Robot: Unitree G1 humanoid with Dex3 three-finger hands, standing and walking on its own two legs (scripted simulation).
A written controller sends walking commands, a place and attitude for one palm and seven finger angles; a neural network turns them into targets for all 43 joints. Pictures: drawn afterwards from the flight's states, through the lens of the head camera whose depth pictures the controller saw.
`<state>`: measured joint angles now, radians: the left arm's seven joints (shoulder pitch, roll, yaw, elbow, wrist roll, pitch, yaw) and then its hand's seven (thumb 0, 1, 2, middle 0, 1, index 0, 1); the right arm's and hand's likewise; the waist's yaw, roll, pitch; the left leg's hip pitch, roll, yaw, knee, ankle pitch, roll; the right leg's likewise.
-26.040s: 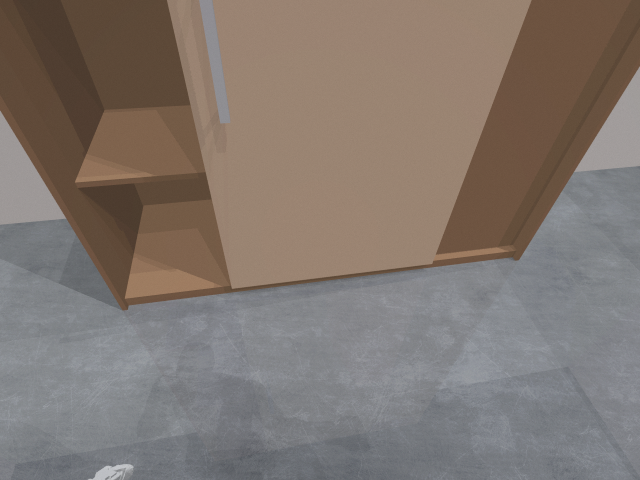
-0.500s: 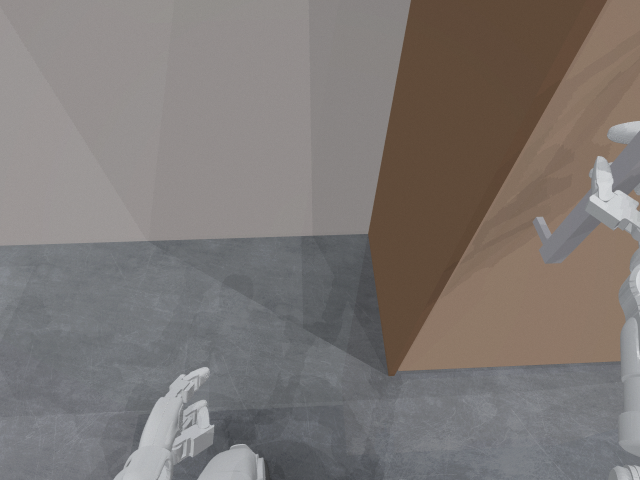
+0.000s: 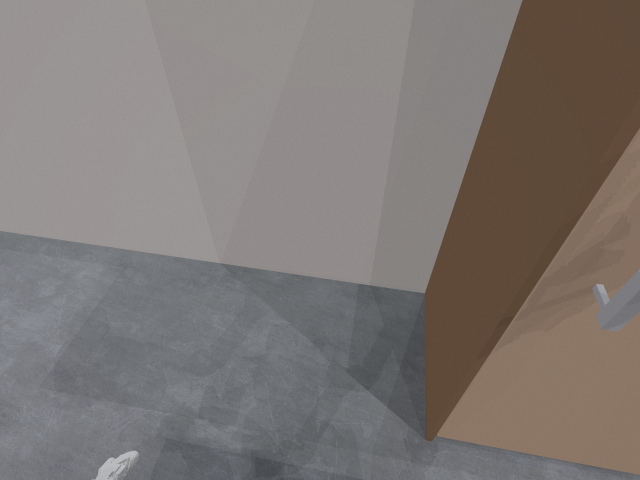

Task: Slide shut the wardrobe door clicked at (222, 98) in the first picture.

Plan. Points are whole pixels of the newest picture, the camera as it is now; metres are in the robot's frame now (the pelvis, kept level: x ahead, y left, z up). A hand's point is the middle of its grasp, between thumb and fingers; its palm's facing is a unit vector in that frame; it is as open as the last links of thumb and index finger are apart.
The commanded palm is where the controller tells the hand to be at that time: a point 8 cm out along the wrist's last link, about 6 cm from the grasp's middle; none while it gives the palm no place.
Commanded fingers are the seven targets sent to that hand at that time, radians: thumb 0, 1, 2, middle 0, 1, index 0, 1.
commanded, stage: stop walking and hold the door there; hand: right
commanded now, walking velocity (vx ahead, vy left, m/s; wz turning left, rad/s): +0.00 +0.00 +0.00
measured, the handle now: out of the picture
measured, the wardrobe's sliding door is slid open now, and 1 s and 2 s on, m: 0.00 0.00 0.00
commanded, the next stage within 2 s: none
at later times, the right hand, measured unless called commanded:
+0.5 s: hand out of the picture +0.35 -0.34 +0.15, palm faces +0.57 +0.78 -0.26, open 6.2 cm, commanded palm +0.30 -0.37 +0.14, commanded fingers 0.00 -0.90 -0.90 0.45 1.40 0.45 1.40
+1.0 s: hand out of the picture +0.35 -0.35 +0.15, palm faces +0.41 +0.88 -0.23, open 5.7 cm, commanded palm +0.30 -0.38 +0.14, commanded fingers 0.00 -0.90 -0.90 0.45 1.40 0.45 1.40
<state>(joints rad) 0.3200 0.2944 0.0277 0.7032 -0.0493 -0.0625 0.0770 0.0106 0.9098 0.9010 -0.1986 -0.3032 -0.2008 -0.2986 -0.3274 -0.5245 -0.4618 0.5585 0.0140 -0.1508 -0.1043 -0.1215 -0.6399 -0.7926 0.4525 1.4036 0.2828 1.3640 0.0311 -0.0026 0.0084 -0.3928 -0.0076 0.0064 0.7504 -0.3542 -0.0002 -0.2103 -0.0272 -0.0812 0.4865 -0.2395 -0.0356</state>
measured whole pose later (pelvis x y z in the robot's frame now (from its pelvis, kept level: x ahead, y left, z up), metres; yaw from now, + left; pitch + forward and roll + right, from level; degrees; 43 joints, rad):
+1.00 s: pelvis -0.06 -0.08 -0.01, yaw +2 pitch -1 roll +0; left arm 0.18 0.24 0.00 0.67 -0.05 -0.02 0.07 0.01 0.91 0.90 -0.20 -0.30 -0.20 -0.30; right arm -0.50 -0.44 -0.31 0.58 0.04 -0.19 -0.10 -0.17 -0.68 -0.78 0.45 1.40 0.35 1.40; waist -0.01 -0.02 0.08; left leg -0.41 0.09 0.05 0.85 -0.46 -0.03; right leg -0.29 0.00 -0.10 0.56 -0.27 -0.06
